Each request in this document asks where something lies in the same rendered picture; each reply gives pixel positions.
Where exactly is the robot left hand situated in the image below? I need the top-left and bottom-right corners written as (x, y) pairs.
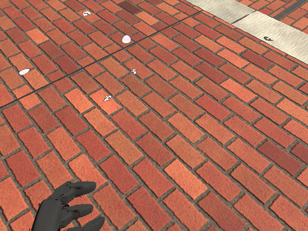
top-left (29, 181), bottom-right (105, 231)

